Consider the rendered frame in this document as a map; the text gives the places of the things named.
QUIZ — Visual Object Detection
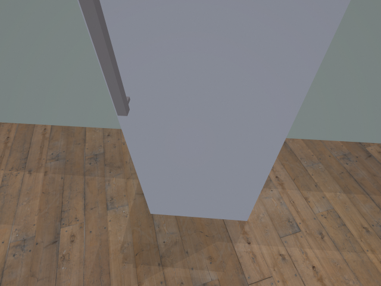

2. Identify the handle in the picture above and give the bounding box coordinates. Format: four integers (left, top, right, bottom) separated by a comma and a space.
79, 0, 130, 116

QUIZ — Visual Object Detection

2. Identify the fridge door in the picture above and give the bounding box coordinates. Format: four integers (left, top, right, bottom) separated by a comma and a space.
77, 0, 351, 221

